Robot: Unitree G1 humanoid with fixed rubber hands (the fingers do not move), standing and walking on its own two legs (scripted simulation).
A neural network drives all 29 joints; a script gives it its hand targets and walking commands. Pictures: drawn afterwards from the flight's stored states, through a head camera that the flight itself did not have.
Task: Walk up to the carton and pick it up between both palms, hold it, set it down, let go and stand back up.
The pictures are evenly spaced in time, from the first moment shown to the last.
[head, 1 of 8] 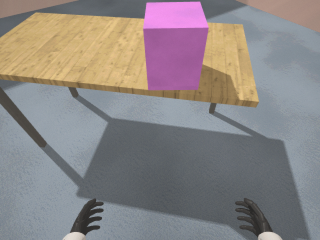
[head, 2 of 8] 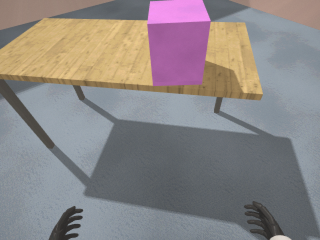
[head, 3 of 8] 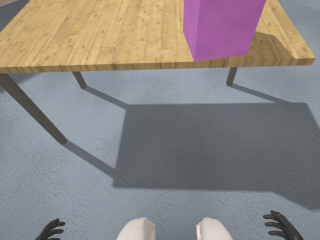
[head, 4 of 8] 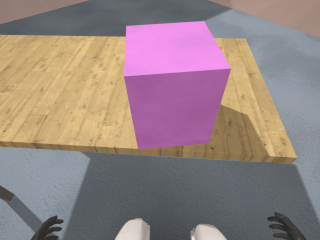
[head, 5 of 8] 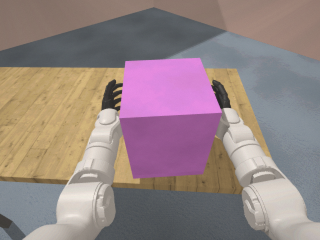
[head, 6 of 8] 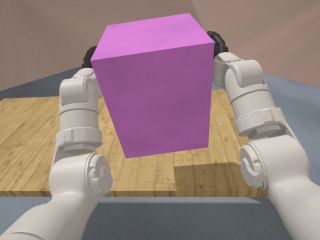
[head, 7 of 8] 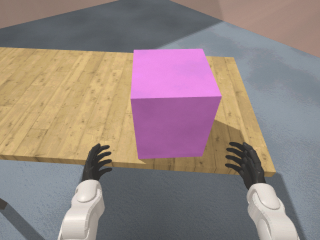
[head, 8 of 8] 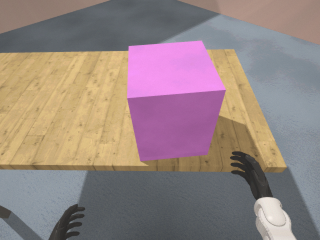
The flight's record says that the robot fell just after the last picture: no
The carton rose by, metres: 0.22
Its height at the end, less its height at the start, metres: +0.00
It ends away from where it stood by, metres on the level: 0.02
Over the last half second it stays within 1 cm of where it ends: yes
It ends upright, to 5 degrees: yes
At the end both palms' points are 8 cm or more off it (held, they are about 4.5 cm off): yes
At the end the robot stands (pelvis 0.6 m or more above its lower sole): yes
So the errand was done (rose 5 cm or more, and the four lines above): yes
